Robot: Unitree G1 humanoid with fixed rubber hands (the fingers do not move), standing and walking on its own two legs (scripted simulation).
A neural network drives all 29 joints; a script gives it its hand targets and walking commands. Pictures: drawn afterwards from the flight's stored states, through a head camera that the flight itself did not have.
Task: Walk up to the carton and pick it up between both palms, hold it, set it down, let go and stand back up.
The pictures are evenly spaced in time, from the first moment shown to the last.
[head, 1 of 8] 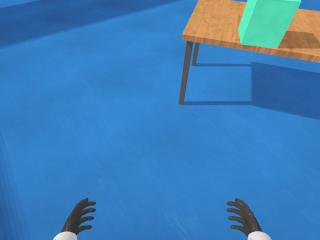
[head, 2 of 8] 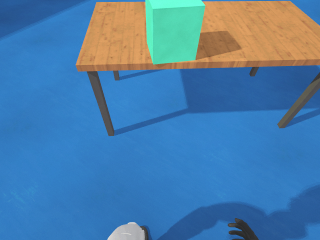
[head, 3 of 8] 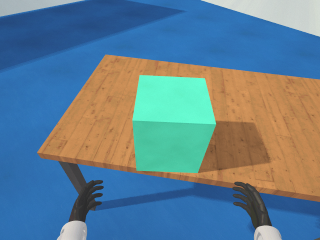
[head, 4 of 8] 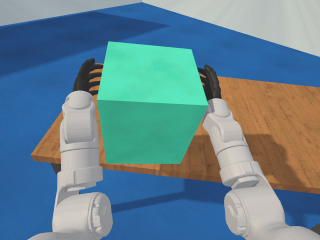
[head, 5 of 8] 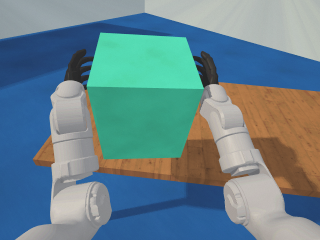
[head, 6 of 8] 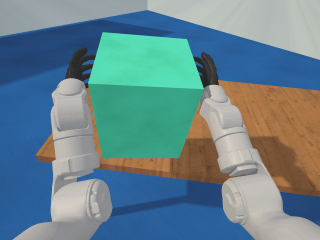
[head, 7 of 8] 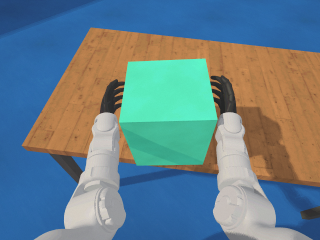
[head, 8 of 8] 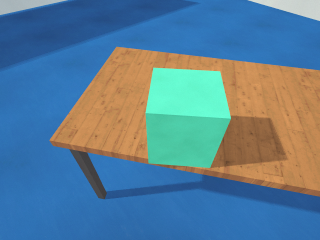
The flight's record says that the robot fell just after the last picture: no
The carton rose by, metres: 0.22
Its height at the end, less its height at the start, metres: +0.00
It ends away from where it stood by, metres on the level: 0.02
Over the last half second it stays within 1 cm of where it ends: yes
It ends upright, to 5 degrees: yes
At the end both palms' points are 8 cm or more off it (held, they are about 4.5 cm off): yes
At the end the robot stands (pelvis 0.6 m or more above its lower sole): yes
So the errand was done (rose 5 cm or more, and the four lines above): yes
